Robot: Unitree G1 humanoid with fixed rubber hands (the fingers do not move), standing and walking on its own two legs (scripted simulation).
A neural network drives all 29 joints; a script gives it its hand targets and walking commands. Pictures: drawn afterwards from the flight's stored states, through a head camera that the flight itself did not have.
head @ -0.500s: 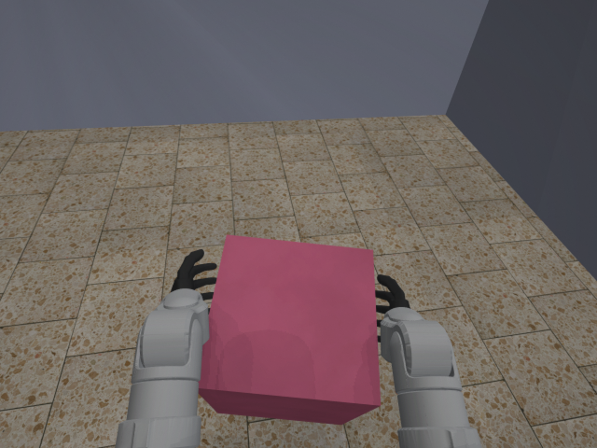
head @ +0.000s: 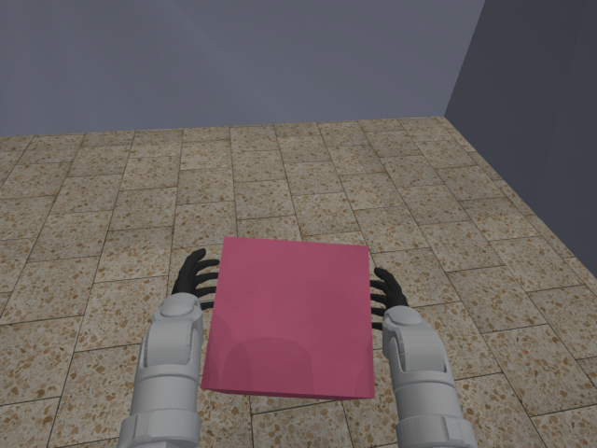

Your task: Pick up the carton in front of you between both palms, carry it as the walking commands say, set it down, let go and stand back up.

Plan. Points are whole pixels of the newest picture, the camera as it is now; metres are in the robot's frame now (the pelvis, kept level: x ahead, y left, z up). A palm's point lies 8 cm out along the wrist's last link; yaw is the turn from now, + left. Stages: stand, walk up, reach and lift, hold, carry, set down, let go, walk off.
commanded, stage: carry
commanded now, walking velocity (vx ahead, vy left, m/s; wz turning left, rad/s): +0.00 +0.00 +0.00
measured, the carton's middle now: (289, 327) +0.32 +0.01 -0.06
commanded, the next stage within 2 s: hold in 0.56 s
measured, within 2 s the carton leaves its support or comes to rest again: neither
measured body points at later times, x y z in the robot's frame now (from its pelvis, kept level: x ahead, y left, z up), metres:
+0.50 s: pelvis -0.01 +0.00 +0.00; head -0.03 +0.00 +0.45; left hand +0.30 +0.15 +0.04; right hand +0.29 -0.15 +0.02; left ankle -0.04 +0.09 -0.74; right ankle +0.03 -0.12 -0.74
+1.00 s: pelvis -0.04 -0.02 +0.01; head -0.08 -0.03 +0.45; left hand +0.25 +0.16 +0.05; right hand +0.27 -0.14 +0.03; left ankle -0.04 +0.10 -0.74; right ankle +0.04 -0.13 -0.74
